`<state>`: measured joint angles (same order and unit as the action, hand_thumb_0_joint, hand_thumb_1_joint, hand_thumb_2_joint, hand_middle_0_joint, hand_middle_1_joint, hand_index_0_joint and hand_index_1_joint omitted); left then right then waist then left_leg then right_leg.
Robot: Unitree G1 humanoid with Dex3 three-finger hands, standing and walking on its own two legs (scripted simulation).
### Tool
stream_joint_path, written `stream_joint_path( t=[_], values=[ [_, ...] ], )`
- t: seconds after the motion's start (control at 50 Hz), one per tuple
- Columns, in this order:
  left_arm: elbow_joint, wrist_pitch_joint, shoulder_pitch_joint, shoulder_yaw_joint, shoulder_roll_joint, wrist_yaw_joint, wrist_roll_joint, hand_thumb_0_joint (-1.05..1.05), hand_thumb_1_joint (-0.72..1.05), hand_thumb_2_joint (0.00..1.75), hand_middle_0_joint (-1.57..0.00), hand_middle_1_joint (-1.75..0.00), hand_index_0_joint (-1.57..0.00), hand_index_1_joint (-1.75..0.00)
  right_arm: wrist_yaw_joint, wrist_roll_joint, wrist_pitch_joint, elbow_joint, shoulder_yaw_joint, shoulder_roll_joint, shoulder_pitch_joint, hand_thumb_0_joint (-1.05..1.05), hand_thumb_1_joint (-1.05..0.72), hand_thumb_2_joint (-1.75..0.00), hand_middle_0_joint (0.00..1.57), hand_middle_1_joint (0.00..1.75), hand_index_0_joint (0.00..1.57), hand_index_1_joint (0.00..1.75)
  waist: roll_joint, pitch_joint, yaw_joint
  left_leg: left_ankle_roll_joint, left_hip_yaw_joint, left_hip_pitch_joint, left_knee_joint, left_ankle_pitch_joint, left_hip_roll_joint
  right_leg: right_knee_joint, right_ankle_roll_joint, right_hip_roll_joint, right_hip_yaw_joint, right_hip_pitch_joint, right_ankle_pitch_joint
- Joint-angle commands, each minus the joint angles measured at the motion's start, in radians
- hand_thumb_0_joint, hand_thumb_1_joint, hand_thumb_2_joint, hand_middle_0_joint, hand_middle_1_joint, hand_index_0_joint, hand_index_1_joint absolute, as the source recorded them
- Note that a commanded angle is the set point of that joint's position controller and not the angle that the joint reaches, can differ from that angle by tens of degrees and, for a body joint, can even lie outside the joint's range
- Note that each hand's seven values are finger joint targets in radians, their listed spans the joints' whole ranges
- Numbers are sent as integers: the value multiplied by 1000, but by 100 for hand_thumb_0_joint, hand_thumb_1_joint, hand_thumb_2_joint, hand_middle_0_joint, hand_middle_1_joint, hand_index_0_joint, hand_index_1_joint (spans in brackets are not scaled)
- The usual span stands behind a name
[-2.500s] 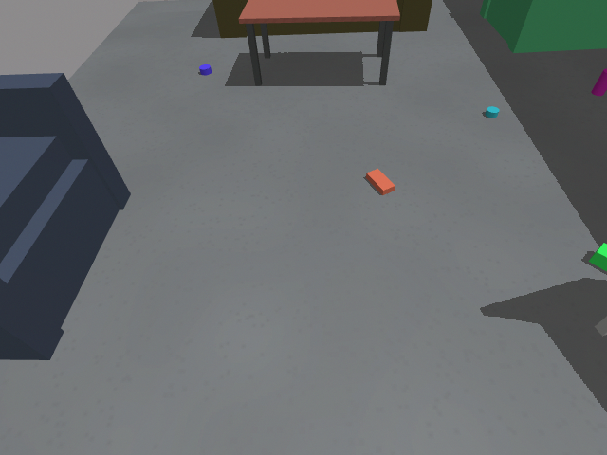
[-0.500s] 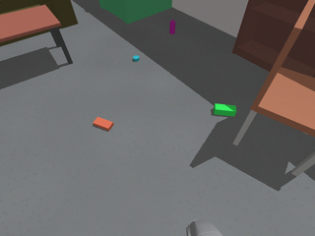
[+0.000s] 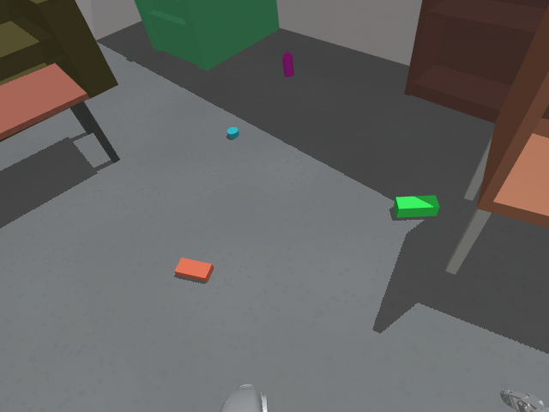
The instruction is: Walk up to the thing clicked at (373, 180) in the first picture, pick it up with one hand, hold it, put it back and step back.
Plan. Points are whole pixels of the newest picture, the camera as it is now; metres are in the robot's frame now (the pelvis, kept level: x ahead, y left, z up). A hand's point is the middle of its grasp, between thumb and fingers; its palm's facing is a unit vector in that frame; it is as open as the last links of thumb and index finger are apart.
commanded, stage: walk up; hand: left
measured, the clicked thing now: (194, 269) +0.79 +0.46 -0.73
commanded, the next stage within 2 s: none
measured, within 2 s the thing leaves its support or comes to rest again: neither
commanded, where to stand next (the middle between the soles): +0.36 +0.27 m, yaw -15 degrees
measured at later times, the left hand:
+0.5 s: hand (63, 350) +0.27 +0.44 -0.11, palm faces -0.19 -0.84 -0.51, open 7.4 cm
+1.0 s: hand (28, 300) +0.40 +0.60 -0.16, palm faces -0.24 -0.82 -0.53, open 7.4 cm
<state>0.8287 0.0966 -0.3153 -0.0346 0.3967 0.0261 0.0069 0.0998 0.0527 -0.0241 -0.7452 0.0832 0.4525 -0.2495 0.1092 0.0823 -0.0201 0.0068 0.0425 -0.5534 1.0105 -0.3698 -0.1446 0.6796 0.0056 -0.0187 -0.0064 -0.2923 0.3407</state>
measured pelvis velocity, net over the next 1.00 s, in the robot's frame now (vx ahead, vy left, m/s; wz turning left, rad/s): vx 0.27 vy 0.31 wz -0.25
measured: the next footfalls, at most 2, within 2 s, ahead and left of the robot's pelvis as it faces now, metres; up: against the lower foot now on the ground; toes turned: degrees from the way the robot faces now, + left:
left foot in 0.12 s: +0.17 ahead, +0.22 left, +0.00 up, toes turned +3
right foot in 0.52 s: +0.26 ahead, +0.05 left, +0.00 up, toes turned -13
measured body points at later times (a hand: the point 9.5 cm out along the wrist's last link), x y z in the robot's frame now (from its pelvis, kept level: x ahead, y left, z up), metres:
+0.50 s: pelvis +0.15 +0.16 +0.00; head +0.17 +0.12 +0.45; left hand +0.28 +0.48 -0.08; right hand +0.11 -0.16 -0.13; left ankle +0.13 +0.22 -0.72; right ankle +0.22 +0.05 -0.71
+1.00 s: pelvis +0.27 +0.31 -0.02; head +0.29 +0.30 +0.43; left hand +0.41 +0.64 -0.12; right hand +0.27 -0.04 -0.12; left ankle +0.33 +0.43 -0.72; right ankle +0.25 +0.14 -0.67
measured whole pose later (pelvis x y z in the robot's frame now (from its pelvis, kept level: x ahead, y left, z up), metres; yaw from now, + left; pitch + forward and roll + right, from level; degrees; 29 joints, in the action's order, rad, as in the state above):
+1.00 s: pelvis +0.27 +0.31 -0.02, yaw -14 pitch -3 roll -1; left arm 0.93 0.05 -0.30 -0.05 0.48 0.07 0.01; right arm 0.05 0.03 -0.01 -0.80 0.07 0.43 -0.26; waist 0.01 0.09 -0.02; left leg 0.02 -0.07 -0.43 0.92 -0.44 -0.11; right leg 1.18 -0.03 -0.03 -0.07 -0.53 0.51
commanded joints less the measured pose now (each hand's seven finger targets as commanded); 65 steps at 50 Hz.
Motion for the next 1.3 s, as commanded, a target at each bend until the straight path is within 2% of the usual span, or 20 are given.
stream_joint_path(
  t=[0.0, 0.08, 0.12, 0.14, 0.26, 0.38, 0.46, 0.48, 0.52, 0.54, 0.64, 0.76, 0.84, 0.88, 0.9, 0.98, 1.08, 1.14, 1.18, 1.28],
  values=[
    [-74, 36, 11, -128, 392, 38, 16, 0, 90, 90, -20, -30, -20, -30, 7, -1, 19, 92, 84, 175, 5, 0, -90, -90, 20, 30, 20, 30, -249, -19, -8, -10, -23, 57, -114, 48, -13, -238, -236, -206, -250, -151, 49],
    [-68, 19, 90, -103, 328, 46, 30, 0, 90, 90, -20, -30, -20, -30, 0, 7, 32, 18, 123, 213, -241, 0, -90, -90, 20, 30, 20, 30, -104, -108, -178, -19, -105, 503, -287, 6, 77, 118, -141, -138, -119, -399, -11],
    [-72, 12, 5, -52, 199, 61, -4, 0, 90, 90, -20, -30, -20, -30, -20, 2, 51, 43, 151, 365, -242, 0, -90, -90, 20, 30, 20, 30, 372, -91, -162, -127, 560, 527, -774, -333, -264, 634, -57, 109, 0, -661, 252],
    [-41, 14, 8, -60, 274, 71, 2, 0, 90, 90, -20, -30, -20, -30, -25, -21, 47, 59, 153, 383, -132, 0, -90, -90, 20, 30, 20, 30, 221, -71, -101, -213, 664, 399, -836, -461, -305, 724, -78, 24, -70, -581, 211],
    [77, 0, -80, -78, 276, 28, -23, 0, 90, 90, -20, -30, -20, -30, -40, -9, 55, 71, 81, 220, -35, 0, -90, -90, 20, 30, 20, 30, 97, -9, -28, -173, 92, 304, -677, -41, -93, 393, -21, -37, 14, -352, 15],
    [17, -12, -8, -81, 250, 20, -11, 0, 90, 90, -20, -30, -20, -30, -35, -1, 38, 81, 71, 211, -79, 0, -90, -90, 20, 30, 20, 30, 18, 5, -35, -221, 78, 299, -701, -18, -152, 162, -36, -40, 68, -217, -14],
    [37, 2, -135, -95, 238, 32, -18, 0, 90, 90, -20, -30, -20, -30, -30, 1, 17, 109, 56, 189, -14, 0, -90, -90, 20, 30, 20, 30, -82, -31, 69, -136, -46, 158, -469, 155, -86, -84, -66, -3, 83, 127, -144],
    [49, 9, -233, -116, 284, 47, -12, 0, 90, 90, -20, -30, -20, -30, -31, -4, 23, 121, 43, 154, -20, 0, -90, -90, 20, 30, 20, 30, -179, -114, 124, -77, -113, 112, -239, 334, -24, -176, -79, -28, 5, 294, -133],
    [-11, 8, -219, -131, 385, 68, -7, 0, 90, 90, -20, -30, -20, -30, -43, -3, 12, 125, 46, 168, -96, 0, -90, -90, 20, 30, 20, 30, -265, -141, 92, 44, -4, -215, 182, -238, 118, -302, -302, -439, -673, 400, -67],
    [-25, 2, -162, -133, 390, 79, -24, 0, 90, 90, -20, -30, -20, -30, -54, 3, -2, 113, 64, 220, -73, 0, -90, -90, 20, 30, 20, 30, -182, -112, 82, 43, 69, -230, 276, -239, 62, -313, -380, -495, -719, 311, -24],
    [-48, 16, -51, -112, 344, 72, -6, 0, 90, 90, -20, -30, -20, -30, -32, -7, -17, 47, 68, 189, -110, 0, -90, -90, 20, 30, 20, 30, -221, -42, 2, 4, 40, -73, 201, -31, 19, -231, -238, -249, -259, 32, -200],
    [-64, 20, -8, -124, 405, 61, 27, 0, 90, 90, -20, -30, -20, -30, -6, -11, -21, 70, 87, 177, -34, 0, -90, -90, 20, 30, 20, 30, -299, -15, 1, -6, -54, 114, -64, -17, 2, -212, -227, -195, -182, -225, 102],
    [-57, -17, 46, -80, 288, 47, 39, 0, 90, 90, -20, -30, -20, -30, -46, -15, 11, -44, 102, 189, -270, 0, -90, -90, 20, 30, 20, 30, -105, -113, -127, -15, -168, 495, -304, -89, 133, 200, -133, -89, -39, -417, 107],
    [-64, -20, 14, -44, 201, 65, 5, 0, 90, 90, -20, -30, -20, -30, -63, -28, 31, 13, 107, 351, -140, 0, -90, -90, 20, 30, 20, 30, 257, -51, -71, -204, 587, 311, -735, -235, -299, 544, -53, 72, -31, -549, 249],
    [-38, -12, 54, -54, 273, 75, 14, 0, 90, 90, -20, -30, -20, -30, -64, -32, 32, 27, 107, 369, -38, 0, -90, -90, 20, 30, 20, 30, 148, 16, -39, -303, 639, 181, -758, -292, -341, 610, -50, 15, -90, -482, 241],
    [61, -10, -39, -64, 250, 36, -13, 0, 90, 90, -20, -30, -20, -30, -92, -32, 53, -2, 50, 249, 37, 0, -90, -90, 20, 30, 20, 30, 131, 0, 29, -219, 191, 172, -502, 228, -166, 401, -45, -44, -8, -285, 145],
    [55, -46, 32, -70, 203, 4, 2, 0, 90, 90, -20, -30, -20, -30, -110, -49, 75, -40, 23, 247, 16, 0, -90, -90, 20, 30, 20, 30, 54, -89, 38, -199, 159, 226, -410, 487, -194, 137, -65, 1, 38, -84, 53],
    [39, -50, 38, -91, 262, 2, 20, 0, 90, 90, -20, -30, -20, -30, -124, -69, 80, -50, -4, 187, -5, 0, -90, -90, 20, 30, 20, 30, -94, -159, 56, -91, 56, 137, -259, 458, -109, -71, -124, -76, -128, 117, -249],
    [11, -57, 152, -85, 289, -10, -2, 0, 90, 90, -20, -30, -20, -30, -141, -76, 79, -93, -3, 164, -23, 0, -90, -90, 20, 30, 20, 30, -195, -193, 10, -38, -75, 233, -184, 52, 65, -70, -281, -253, -326, 3, -401],
    [37, -88, 198, -53, 202, -18, 1, 0, 90, 90, -20, -30, -20, -30, -138, -53, 102, -146, 12, 250, -11, 0, -90, -90, 20, 30, 20, 30, -91, -92, 9, -202, 238, 295, -525, 238, -206, 160, -57, -20, -20, -139, -163]
  ],
)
